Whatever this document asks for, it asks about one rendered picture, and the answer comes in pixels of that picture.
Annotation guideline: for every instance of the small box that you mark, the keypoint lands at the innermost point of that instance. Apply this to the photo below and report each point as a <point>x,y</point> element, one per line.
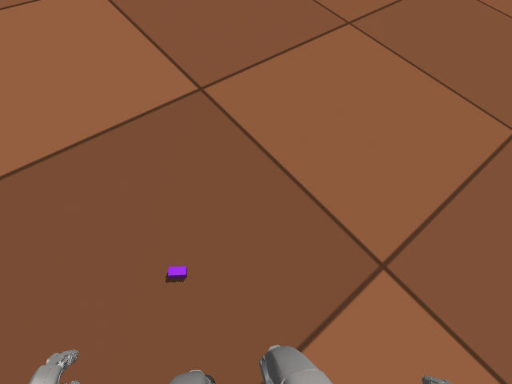
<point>177,272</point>

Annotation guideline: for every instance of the left robot hand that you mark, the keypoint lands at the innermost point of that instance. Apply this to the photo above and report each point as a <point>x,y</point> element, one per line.
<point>51,372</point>

